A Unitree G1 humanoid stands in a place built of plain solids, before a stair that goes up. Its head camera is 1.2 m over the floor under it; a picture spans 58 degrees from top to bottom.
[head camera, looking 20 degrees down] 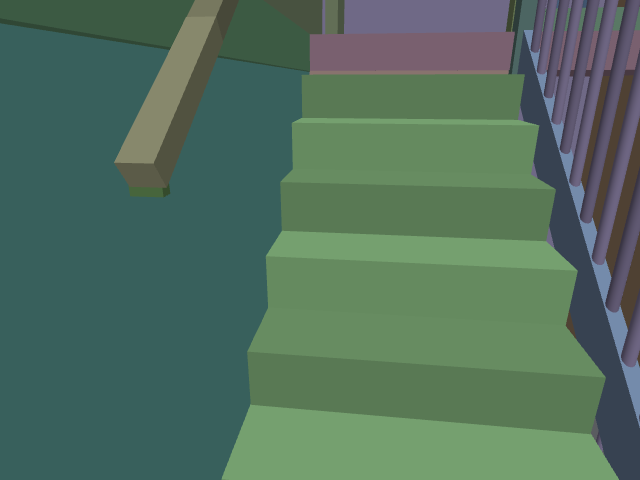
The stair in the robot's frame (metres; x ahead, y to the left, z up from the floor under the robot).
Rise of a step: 0.18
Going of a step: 0.24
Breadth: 0.90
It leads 7 degrees to the right of straight ahead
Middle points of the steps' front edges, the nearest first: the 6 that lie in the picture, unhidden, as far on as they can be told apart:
0.93 -0.25 0.53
1.17 -0.28 0.70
1.41 -0.31 0.88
1.65 -0.34 1.06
1.89 -0.37 1.23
2.13 -0.40 1.41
